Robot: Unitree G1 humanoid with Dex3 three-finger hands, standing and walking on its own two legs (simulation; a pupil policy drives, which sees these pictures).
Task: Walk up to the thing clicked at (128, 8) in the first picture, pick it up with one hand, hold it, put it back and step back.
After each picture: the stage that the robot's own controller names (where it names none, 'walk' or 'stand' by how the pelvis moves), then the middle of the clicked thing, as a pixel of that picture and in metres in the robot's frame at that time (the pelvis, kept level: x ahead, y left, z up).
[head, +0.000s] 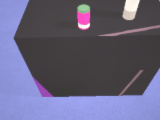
stand; out of the picture +0.84 -0.26 +0.06
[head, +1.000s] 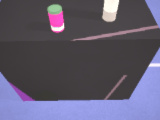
rise first; out of the picture +0.77 -0.09 +0.09
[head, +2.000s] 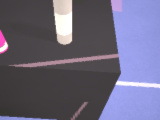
stand; (63, 16) +0.58 +0.13 +0.09
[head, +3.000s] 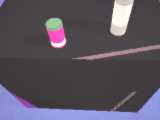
rise first; (122, 7) +0.62 -0.12 +0.08
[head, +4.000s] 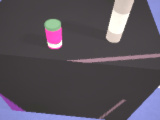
walk; (119, 16) +0.62 -0.12 +0.09
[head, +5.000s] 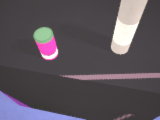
stand; (126, 24) +0.49 -0.11 +0.09
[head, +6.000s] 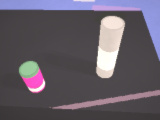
stand; (107, 51) +0.43 -0.07 +0.07
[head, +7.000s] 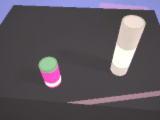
stand; (124, 49) +0.45 -0.12 +0.06
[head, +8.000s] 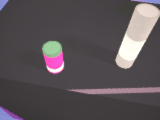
stand; (133, 40) +0.45 -0.15 +0.08
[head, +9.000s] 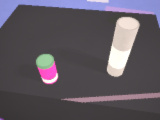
stand; (120, 50) +0.45 -0.12 +0.06
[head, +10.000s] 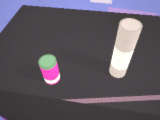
stand; (122, 51) +0.44 -0.12 +0.06
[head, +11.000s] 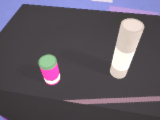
stand; (124, 52) +0.44 -0.12 +0.06
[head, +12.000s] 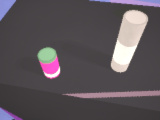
rise first; (125, 45) +0.45 -0.12 +0.06
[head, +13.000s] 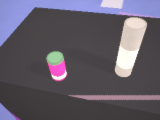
rise first; (128, 50) +0.46 -0.12 +0.06
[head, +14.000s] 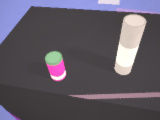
go down; (127, 48) +0.46 -0.12 +0.06
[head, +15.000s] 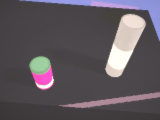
go down; (121, 50) +0.43 -0.13 +0.08
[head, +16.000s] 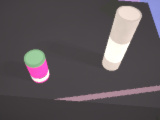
close in; (118, 43) +0.44 -0.12 +0.08
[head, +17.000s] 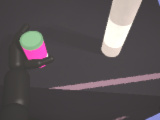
close; (118, 25) +0.46 -0.11 +0.12
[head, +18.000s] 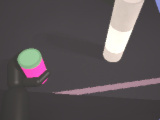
lift; (119, 31) +0.45 -0.11 +0.12
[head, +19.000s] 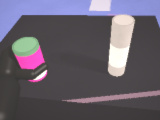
lift; (119, 48) +0.46 -0.12 +0.09
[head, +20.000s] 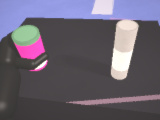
hold; (122, 52) +0.45 -0.13 +0.07
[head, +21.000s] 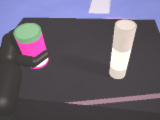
hold; (120, 52) +0.45 -0.13 +0.07
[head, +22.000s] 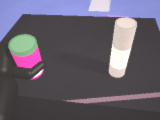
crouch; (120, 50) +0.46 -0.12 +0.07
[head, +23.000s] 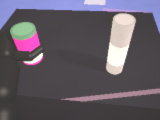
lower; (118, 47) +0.46 -0.12 +0.07
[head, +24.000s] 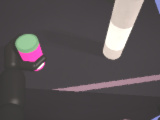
lower; (119, 28) +0.46 -0.12 +0.12
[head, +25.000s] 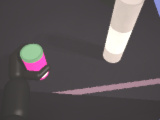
lower; (119, 32) +0.45 -0.12 +0.12
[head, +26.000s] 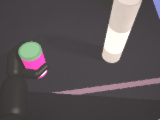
lower; (117, 32) +0.45 -0.11 +0.11
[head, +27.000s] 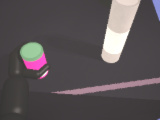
lower; (116, 33) +0.45 -0.11 +0.11
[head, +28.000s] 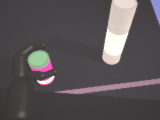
open; (116, 35) +0.46 -0.11 +0.11
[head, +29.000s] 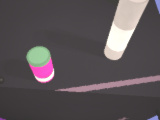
sink last; (121, 30) +0.46 -0.13 +0.11
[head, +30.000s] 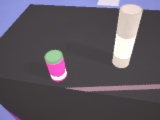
stand; (124, 39) +0.49 -0.11 +0.10
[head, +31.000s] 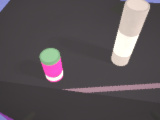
stand; (126, 37) +0.47 -0.12 +0.11
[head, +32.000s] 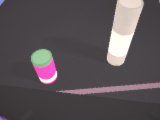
stand; (121, 35) +0.46 -0.11 +0.12
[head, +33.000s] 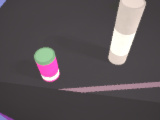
stand; (123, 35) +0.46 -0.11 +0.11
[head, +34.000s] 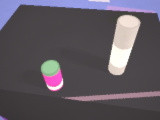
walk; (121, 49) +0.45 -0.12 +0.06
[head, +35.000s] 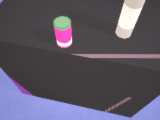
walk; (131, 10) +0.59 -0.17 +0.08
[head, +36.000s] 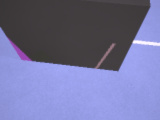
walk; out of the picture +0.94 -0.06 +0.09
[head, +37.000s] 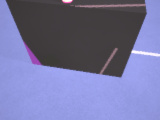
stand; out of the picture +1.05 -0.12 +0.07
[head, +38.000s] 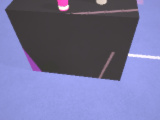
stand; out of the picture +1.06 -0.11 +0.06
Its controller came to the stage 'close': yes
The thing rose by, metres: 0.00
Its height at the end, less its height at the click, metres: +0.00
